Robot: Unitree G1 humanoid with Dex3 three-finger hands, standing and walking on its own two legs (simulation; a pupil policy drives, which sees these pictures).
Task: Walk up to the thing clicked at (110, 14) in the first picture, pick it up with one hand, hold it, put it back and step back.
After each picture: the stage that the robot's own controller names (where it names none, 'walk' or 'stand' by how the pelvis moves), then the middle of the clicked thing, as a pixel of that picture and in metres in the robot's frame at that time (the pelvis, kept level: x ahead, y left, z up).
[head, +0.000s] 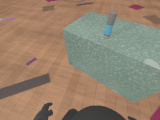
stand; (109, 26) +0.86 -0.13 +0.09
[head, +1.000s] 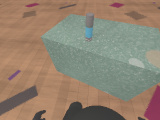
walk; (89, 28) +0.76 +0.10 +0.11
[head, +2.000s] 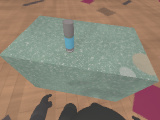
stand; (69, 38) +0.54 +0.21 +0.12
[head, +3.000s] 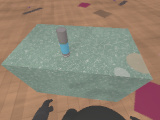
stand; (64, 44) +0.53 +0.25 +0.09
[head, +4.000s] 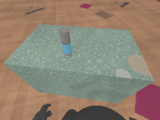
stand; (66, 44) +0.53 +0.23 +0.08
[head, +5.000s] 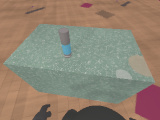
stand; (66, 44) +0.53 +0.24 +0.08
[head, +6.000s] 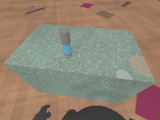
stand; (66, 44) +0.52 +0.23 +0.08
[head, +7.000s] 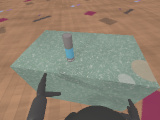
rise first; (69, 48) +0.51 +0.23 +0.09
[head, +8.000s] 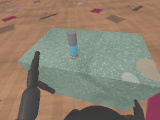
go down; (73, 45) +0.54 +0.22 +0.09
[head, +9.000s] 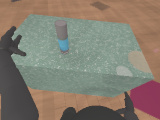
go down; (63, 39) +0.53 +0.21 +0.10
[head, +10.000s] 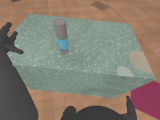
approach; (62, 39) +0.52 +0.21 +0.11
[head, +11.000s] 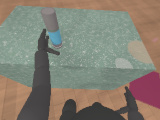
close in; (54, 31) +0.53 +0.23 +0.14
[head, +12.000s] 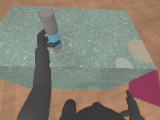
lift; (53, 34) +0.50 +0.22 +0.15
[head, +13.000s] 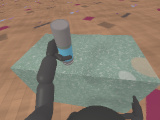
lift; (64, 47) +0.31 +0.15 +0.29
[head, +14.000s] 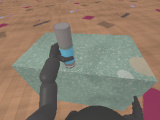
hold; (66, 49) +0.32 +0.16 +0.26
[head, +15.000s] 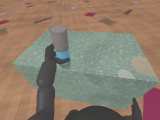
hold; (62, 51) +0.31 +0.18 +0.25
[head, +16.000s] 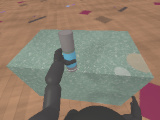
hold; (69, 53) +0.35 +0.14 +0.20
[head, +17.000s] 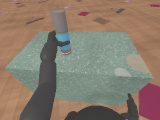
crouch; (62, 35) +0.43 +0.18 +0.27
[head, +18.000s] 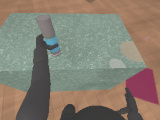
lower; (50, 38) +0.49 +0.22 +0.14
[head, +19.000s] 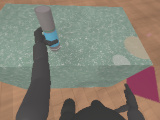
lower; (50, 32) +0.51 +0.22 +0.15
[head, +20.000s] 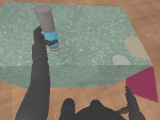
lower; (49, 32) +0.51 +0.22 +0.15
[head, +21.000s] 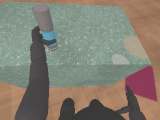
lower; (48, 32) +0.51 +0.23 +0.15
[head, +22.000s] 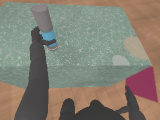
rest; (47, 32) +0.51 +0.23 +0.15
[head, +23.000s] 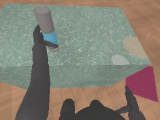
withdraw; (49, 33) +0.51 +0.22 +0.15
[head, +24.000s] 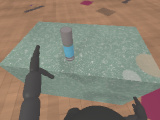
sink last; (68, 46) +0.47 +0.20 +0.12
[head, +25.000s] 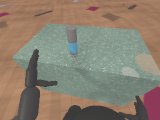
stand; (72, 43) +0.52 +0.21 +0.12
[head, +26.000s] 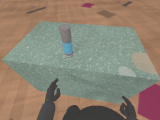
stand; (67, 43) +0.50 +0.22 +0.13
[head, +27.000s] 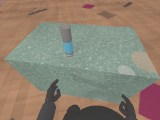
stand; (67, 42) +0.52 +0.22 +0.13
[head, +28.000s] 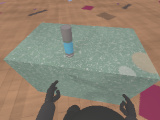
stand; (68, 42) +0.51 +0.21 +0.13
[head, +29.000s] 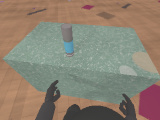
stand; (68, 42) +0.51 +0.21 +0.14
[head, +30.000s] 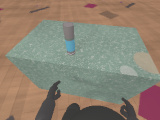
stand; (69, 40) +0.52 +0.21 +0.14
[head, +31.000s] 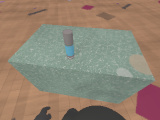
stand; (69, 45) +0.52 +0.21 +0.09
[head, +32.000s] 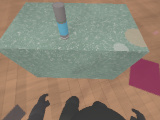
walk; (62, 23) +0.62 +0.26 +0.11
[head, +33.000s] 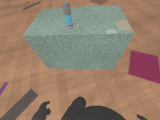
walk; (68, 16) +0.90 +0.32 +0.10
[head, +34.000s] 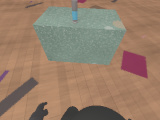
stand; (74, 12) +1.13 +0.30 +0.10
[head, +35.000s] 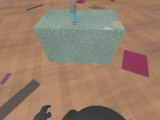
stand; (73, 14) +1.13 +0.30 +0.08
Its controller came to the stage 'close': yes
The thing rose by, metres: 0.20
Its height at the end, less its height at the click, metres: +0.00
